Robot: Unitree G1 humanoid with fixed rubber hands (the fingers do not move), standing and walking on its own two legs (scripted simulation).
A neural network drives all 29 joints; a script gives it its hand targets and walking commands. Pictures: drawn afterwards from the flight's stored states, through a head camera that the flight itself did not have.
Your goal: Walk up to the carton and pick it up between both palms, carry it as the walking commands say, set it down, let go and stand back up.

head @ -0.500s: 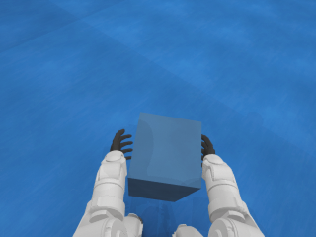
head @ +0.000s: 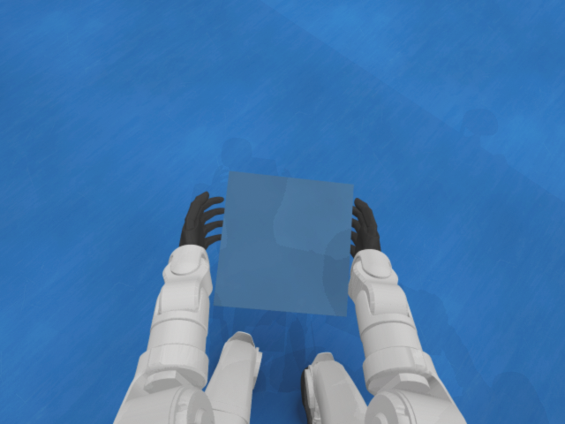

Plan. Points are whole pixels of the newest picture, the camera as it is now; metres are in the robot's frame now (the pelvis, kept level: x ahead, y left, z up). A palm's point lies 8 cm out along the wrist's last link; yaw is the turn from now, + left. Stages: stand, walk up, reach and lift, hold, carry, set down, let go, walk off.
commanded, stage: set down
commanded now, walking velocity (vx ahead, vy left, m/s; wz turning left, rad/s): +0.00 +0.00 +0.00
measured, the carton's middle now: (277, 249) +0.37 +0.05 -0.13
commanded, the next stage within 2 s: none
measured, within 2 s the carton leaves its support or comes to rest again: neither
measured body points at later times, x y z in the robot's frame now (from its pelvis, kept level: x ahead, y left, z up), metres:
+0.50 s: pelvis +0.05 +0.02 -0.04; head +0.27 +0.05 +0.35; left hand +0.38 +0.19 -0.18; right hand +0.42 -0.06 -0.15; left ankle +0.10 +0.15 -0.66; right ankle +0.03 -0.11 -0.66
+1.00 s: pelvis -0.06 +0.02 -0.16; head +0.20 +0.03 +0.21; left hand +0.39 +0.21 -0.26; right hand +0.44 -0.05 -0.24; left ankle +0.10 +0.15 -0.66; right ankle +0.03 -0.11 -0.66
